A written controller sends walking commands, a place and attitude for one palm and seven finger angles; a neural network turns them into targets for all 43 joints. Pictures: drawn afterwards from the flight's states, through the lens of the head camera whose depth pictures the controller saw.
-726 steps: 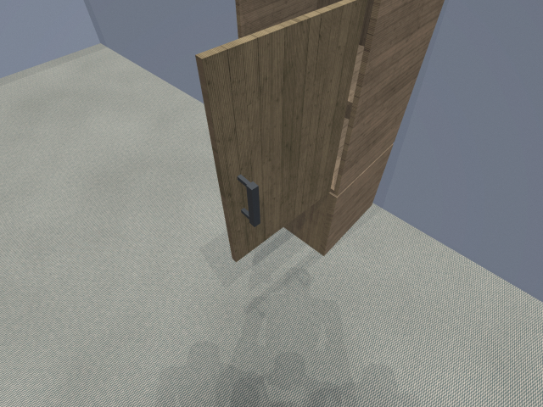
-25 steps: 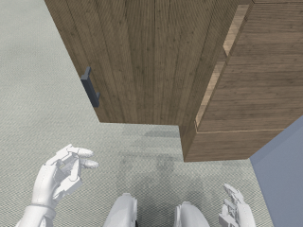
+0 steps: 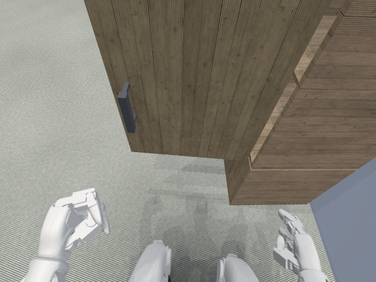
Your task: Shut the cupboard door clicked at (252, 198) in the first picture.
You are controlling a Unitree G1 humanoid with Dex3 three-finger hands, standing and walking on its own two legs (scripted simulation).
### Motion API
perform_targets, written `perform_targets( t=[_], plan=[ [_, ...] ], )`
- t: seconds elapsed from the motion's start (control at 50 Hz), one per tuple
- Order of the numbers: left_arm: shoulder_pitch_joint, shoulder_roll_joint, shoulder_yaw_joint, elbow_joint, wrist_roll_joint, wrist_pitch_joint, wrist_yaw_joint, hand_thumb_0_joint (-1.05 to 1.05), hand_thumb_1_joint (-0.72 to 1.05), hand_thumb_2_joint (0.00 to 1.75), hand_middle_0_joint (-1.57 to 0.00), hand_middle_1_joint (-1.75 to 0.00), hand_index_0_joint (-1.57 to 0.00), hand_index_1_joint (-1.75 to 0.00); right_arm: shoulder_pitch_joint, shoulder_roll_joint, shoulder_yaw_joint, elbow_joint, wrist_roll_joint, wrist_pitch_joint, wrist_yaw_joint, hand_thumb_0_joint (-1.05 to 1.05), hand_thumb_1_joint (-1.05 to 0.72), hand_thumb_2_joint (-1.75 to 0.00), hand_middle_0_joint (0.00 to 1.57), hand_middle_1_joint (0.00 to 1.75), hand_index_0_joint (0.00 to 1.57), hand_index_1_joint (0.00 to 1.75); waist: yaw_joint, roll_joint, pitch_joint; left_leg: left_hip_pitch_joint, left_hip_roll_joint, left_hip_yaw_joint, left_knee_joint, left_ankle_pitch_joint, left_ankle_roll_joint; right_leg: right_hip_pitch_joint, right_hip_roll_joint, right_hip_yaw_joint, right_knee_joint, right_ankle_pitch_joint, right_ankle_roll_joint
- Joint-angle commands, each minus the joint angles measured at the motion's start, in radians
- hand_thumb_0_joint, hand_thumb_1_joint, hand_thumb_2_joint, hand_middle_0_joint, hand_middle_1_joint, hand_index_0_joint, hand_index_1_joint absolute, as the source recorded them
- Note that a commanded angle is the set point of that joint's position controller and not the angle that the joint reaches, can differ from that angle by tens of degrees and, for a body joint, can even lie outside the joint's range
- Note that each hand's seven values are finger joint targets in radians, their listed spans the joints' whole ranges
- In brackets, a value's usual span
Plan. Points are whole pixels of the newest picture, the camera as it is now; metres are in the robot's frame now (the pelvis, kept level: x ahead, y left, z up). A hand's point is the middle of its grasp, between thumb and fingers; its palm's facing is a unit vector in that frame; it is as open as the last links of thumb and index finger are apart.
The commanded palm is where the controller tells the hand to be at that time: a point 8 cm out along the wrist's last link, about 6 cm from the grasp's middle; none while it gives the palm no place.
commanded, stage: raise the hand and make a fist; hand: left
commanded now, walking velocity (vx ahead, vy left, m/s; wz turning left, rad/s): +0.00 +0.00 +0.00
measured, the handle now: (129, 108) +0.50 +0.20 +0.03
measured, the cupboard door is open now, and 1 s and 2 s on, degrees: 85 85 85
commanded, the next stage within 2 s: bring the fist close to the handle in 0.64 s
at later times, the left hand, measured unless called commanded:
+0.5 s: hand (104, 215) +0.23 +0.18 +0.04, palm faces -0.01 -1.00 -0.02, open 3.1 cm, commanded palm +0.21 +0.23 +0.05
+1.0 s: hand (116, 200) +0.26 +0.17 +0.04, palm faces -0.02 -1.00 -0.03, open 3.1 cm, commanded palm +0.25 +0.22 +0.04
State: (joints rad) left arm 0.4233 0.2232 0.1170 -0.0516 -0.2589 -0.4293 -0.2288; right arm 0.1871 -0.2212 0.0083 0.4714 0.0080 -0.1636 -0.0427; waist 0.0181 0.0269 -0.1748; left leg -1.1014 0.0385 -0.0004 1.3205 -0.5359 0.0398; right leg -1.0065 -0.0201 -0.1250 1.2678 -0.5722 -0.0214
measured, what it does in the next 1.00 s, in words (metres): stands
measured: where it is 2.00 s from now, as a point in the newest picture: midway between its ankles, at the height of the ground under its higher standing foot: outside the picture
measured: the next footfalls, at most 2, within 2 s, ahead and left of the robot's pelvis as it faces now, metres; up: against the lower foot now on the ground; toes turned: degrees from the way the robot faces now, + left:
none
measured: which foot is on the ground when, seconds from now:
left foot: down 0.00-1.00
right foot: down 0.00-1.00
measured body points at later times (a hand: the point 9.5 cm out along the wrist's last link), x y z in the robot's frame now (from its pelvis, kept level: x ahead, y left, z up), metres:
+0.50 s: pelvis +0.01 -0.01 +0.00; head +0.08 +0.01 +0.44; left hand +0.22 +0.23 +0.05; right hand +0.19 -0.25 -0.08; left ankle +0.05 +0.09 -0.62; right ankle +0.03 -0.12 -0.62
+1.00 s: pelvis +0.00 -0.02 -0.01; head +0.08 -0.01 +0.43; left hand +0.25 +0.22 +0.04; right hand +0.19 -0.25 -0.09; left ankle +0.05 +0.09 -0.62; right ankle +0.03 -0.12 -0.62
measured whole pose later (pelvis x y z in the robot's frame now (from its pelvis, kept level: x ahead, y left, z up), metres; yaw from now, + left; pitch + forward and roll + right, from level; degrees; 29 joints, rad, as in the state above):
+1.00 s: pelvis +0.00 -0.02 -0.01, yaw +0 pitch +19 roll -3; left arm 0.22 0.24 0.13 0.09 -0.26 -0.42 -0.24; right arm 0.21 -0.25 0.01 0.51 0.01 -0.14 -0.05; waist 0.01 0.04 -0.19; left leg -1.15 0.05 -0.01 1.35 -0.55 0.02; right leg -1.06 -0.01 -0.13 1.32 -0.59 -0.04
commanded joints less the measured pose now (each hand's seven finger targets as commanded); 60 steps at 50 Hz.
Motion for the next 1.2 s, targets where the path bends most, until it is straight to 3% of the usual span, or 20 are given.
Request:
perform_targets(
  t=[0.0, 0.1, 0.28, 0.38, 0.46, 0.52, 0.66, 0.72, 0.84, 0.92, 0.96, 0.98, 1.02, 1.06, 1.08, 1.18],
  plan=[
    [-0.046, 0.103, 0.061, -0.198, -0.019, -0.056, -0.008, 0.0, 0.9, 0.9, -1.3, -1.5, -1.3, -1.5, 0.004, -0.153, -0.057, -0.144, 0.005, -0.044, -0.009, 0.0, -0.9, -0.9, 0.2, 0.3, 0.2, 0.3, -0.02, 0.046, -0.205, 0.237, -0.024, -0.097, -0.25, 0.106, -0.024, 0.07, 0.055, 0.048, -0.171, 0.113, -0.02],
    [-0.056, 0.115, 0.077, -0.202, -0.028, -0.058, -0.016, 0.0, 0.9, 0.9, -1.3, -1.5, -1.3, -1.5, 0.005, -0.152, -0.055, -0.142, 0.004, -0.049, -0.007, 0.0, -0.9, -0.9, 0.2, 0.3, 0.2, 0.3, -0.013, 0.072, -0.229, 0.246, -0.026, -0.093, -0.24, 0.138, -0.027, 0.077, 0.055, 0.052, -0.164, 0.136, -0.023],
    [-0.046, 0.117, 0.09, -0.177, -0.048, -0.05, -0.036, 0.0, 0.9, 0.9, -1.3, -1.5, -1.3, -1.5, 0.008, -0.153, -0.06, -0.135, 0.009, -0.05, -0.007, 0.0, -0.9, -0.9, 0.2, 0.3, 0.2, 0.3, -0.008, 0.031, -0.258, 0.208, -0.03, -0.072, -0.206, 0.198, -0.02, 0.122, 0.052, 0.071, -0.163, 0.179, -0.02],
    [-0.042, 0.125, 0.095, -0.187, -0.047, -0.054, -0.026, 0.0, 0.9, 0.9, -1.3, -1.5, -1.3, -1.5, 0.008, -0.149, -0.063, -0.132, 0.012, -0.048, -0.007, 0.0, -0.9, -0.9, 0.2, 0.3, 0.2, 0.3, -0.008, 0.042, -0.252, 0.201, -0.032, -0.064, -0.203, 0.195, -0.019, 0.125, 0.05, 0.08, -0.168, 0.176, -0.018],
    [-0.041, 0.134, 0.105, -0.164, -0.045, -0.061, -0.016, 0.0, 0.9, 0.9, -1.3, -1.5, -1.3, -1.5, 0.009, -0.15, -0.064, -0.128, 0.011, -0.042, -0.008, 0.0, -0.9, -0.9, 0.2, 0.3, 0.2, 0.3, -0.01, 0.021, -0.223, 0.182, -0.03, -0.064, -0.203, 0.172, -0.018, 0.121, 0.053, 0.085, -0.177, 0.149, -0.019],
    [-0.044, 0.113, 0.091, -0.165, -0.051, -0.071, -0.019, 0.0, 0.9, 0.9, -1.3, -1.5, -1.3, -1.5, 0.009, -0.146, -0.064, -0.128, 0.012, -0.041, -0.007, 0.0, -0.9, -0.9, 0.2, 0.3, 0.2, 0.3, -0.015, 0.005, -0.239, 0.174, -0.032, -0.055, -0.188, 0.175, -0.016, 0.135, 0.047, 0.1, -0.184, 0.153, -0.014],
    [-0.057, 0.134, 0.096, -0.166, -0.046, -0.072, -0.024, 0.0, 0.9, 0.9, -1.3, -1.5, -1.3, -1.5, 0.01, -0.149, -0.063, -0.132, 0.013, -0.032, -0.01, 0.0, -0.9, -0.9, 0.2, 0.3, 0.2, 0.3, -0.016, 0.008, -0.228, 0.168, -0.03, -0.055, -0.185, 0.167, -0.013, 0.134, 0.05, 0.107, -0.189, 0.142, -0.016],
    [-0.055, 0.122, 0.086, -0.187, -0.043, -0.075, -0.02, 0.0, 0.9, 0.9, -1.3, -1.5, -1.3, -1.5, 0.007, -0.146, -0.061, -0.136, 0.014, -0.032, -0.009, 0.0, -0.9, -0.9, 0.2, 0.3, 0.2, 0.3, -0.014, 0.037, -0.231, 0.187, -0.03, -0.055, -0.194, 0.163, -0.015, 0.124, 0.048, 0.097, -0.186, 0.139, -0.016],
    [-0.229, 0.117, 0.062, -0.115, -0.026, -0.079, -0.007, 0.0, 0.9, 0.9, -1.3, -1.5, -1.3, -1.5, 0.017, -0.161, -0.054, -0.113, 0.009, -0.038, -0.013, 0.0, -0.9, -0.9, 0.2, 0.3, 0.2, 0.3, -0.049, 0.009, -0.208, 0.145, -0.029, -0.058, -0.164, 0.105, -0.009, 0.065, 0.046, 0.108, -0.189, 0.077, -0.012],
    [-0.328, 0.14, 0.078, -0.07, -0.022, -0.061, -0.01, 0.0, 0.9, 0.9, -1.3, -1.5, -1.3, -1.5, 0.02, -0.166, -0.051, -0.102, 0.012, -0.036, -0.012, 0.0, -0.9, -0.9, 0.2, 0.3, 0.2, 0.3, -0.041, 0.023, -0.254, 0.155, -0.03, -0.055, -0.168, 0.117, -0.008, 0.088, 0.043, 0.117, -0.19, 0.091, -0.013],
    [-0.335, 0.156, 0.097, -0.06, -0.023, -0.048, -0.006, 0.0, 0.9, 0.9, -1.3, -1.5, -1.3, -1.5, 0.024, -0.168, -0.051, -0.102, 0.011, -0.034, -0.01, 0.0, -0.9, -0.9, 0.2, 0.3, 0.2, 0.3, -0.021, 0.04, -0.29, 0.176, -0.03, -0.056, -0.178, 0.151, -0.009, 0.114, 0.046, 0.111, -0.179, 0.128, -0.018],
    [-0.349, 0.14, 0.08, -0.059, -0.021, -0.044, -0.005, 0.0, 0.9, 0.9, -1.3, -1.5, -1.3, -1.5, 0.02, -0.164, -0.05, -0.101, 0.013, -0.033, -0.007, 0.0, -0.9, -0.9, 0.2, 0.3, 0.2, 0.3, -0.025, 0.043, -0.302, 0.191, -0.03, -0.053, -0.183, 0.163, -0.009, 0.118, 0.043, 0.108, -0.179, 0.148, -0.015],
    [-0.354, 0.137, 0.086, -0.032, -0.022, -0.033, 0.003, 0.0, 0.9, 0.9, -1.3, -1.5, -1.3, -1.5, 0.025, -0.164, -0.051, -0.096, 0.013, -0.026, -0.003, 0.0, -0.9, -0.9, 0.2, 0.3, 0.2, 0.3, -0.024, 0.029, -0.31, 0.195, -0.031, -0.05, -0.187, 0.184, -0.009, 0.136, 0.041, 0.108, -0.182, 0.181, -0.011],
    [-0.36, 0.172, 0.129, 0.024, -0.019, -0.026, 0.012, 0.0, 0.9, 0.9, -1.3, -1.5, -1.3, -1.5, 0.036, -0.167, -0.052, -0.085, 0.012, -0.016, -0.002, 0.0, -0.9, -0.9, 0.2, 0.3, 0.2, 0.3, -0.02, -0.005, -0.297, 0.17, -0.03, -0.046, -0.184, 0.195, -0.009, 0.155, 0.044, 0.112, -0.184, 0.195, -0.011],
    [-0.381, 0.151, 0.113, 0.043, -0.017, -0.024, 0.012, 0.0, 0.9, 0.9, -1.3, -1.5, -1.3, -1.5, 0.029, -0.164, -0.051, -0.086, 0.013, -0.011, 0.001, 0.0, -0.9, -0.9, 0.2, 0.3, 0.2, 0.3, -0.025, -0.012, -0.29, 0.16, -0.031, -0.039, -0.181, 0.191, -0.008, 0.157, 0.04, 0.119, -0.187, 0.195, -0.006],
    [-0.552, 0.159, 0.113, 0.128, -0.004, -0.054, 0.016, 0.0, 0.9, 0.9, -1.3, -1.5, -1.3, -1.5, 0.033, -0.171, -0.052, -0.061, 0.012, -0.003, -0.002, 0.0, -0.9, -0.9, 0.2, 0.3, 0.2, 0.3, -0.049, -0.006, -0.263, 0.147, -0.028, -0.035, -0.178, 0.146, -0.008, 0.123, 0.036, 0.132, -0.203, 0.136, -0.006]
  ],
)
